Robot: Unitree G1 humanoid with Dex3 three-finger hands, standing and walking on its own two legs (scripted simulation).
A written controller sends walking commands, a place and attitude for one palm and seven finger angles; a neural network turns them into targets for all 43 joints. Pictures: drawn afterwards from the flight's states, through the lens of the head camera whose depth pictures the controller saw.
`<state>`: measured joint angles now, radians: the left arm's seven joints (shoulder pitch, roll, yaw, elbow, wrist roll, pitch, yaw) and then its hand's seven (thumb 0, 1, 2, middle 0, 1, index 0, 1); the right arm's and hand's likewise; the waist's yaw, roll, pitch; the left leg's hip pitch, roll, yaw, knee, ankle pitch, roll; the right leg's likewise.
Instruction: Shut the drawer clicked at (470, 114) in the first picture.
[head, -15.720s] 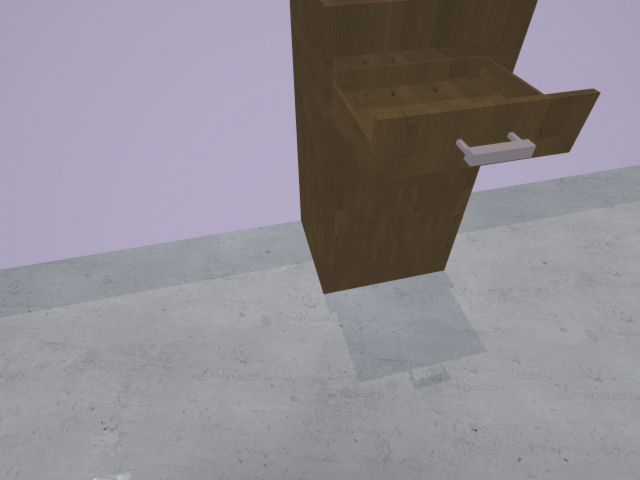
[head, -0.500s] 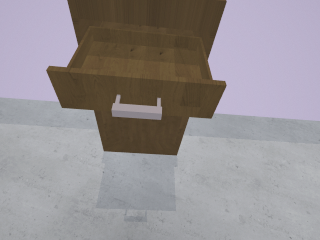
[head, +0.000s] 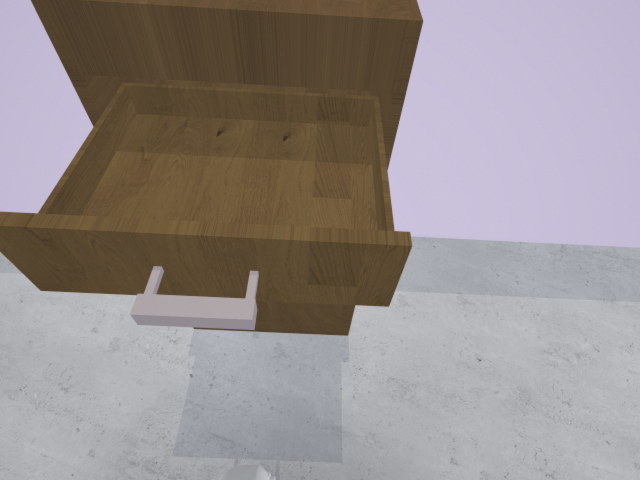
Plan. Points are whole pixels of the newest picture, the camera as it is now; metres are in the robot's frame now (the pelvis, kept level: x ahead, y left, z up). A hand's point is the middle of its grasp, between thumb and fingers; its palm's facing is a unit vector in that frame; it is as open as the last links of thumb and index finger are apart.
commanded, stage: come to a stop and stand still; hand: left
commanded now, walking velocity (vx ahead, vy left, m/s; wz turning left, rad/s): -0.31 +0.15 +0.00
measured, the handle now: (200, 294) +0.31 +0.16 +0.07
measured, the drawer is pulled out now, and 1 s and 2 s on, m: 0.30 0.30 0.30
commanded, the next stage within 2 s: look again from close up in 1.24 s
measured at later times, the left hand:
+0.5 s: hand out of the picture +0.05 +0.15 -0.17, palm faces +0.05 -0.95 -0.31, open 7.4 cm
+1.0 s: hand out of the picture +0.01 +0.17 -0.18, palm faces +0.07 -0.97 -0.21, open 7.4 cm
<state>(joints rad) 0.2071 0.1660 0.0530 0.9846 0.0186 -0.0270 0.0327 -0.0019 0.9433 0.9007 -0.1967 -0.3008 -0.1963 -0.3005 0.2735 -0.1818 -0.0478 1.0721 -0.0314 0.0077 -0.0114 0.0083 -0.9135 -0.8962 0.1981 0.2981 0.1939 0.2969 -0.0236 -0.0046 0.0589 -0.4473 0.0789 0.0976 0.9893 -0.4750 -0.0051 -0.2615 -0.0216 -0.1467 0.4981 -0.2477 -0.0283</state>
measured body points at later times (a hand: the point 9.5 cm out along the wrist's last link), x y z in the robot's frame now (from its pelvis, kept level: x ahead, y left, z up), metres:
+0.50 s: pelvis +0.02 -0.06 -0.01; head +0.06 -0.07 +0.44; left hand +0.05 +0.20 -0.15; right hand +0.13 -0.28 -0.17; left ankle +0.06 +0.07 -0.73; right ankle -0.01 -0.18 -0.74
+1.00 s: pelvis +0.00 -0.02 +0.00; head +0.01 +0.00 +0.45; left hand +0.00 +0.22 -0.17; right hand +0.06 -0.26 -0.14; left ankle +0.01 +0.09 -0.73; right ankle -0.02 -0.16 -0.72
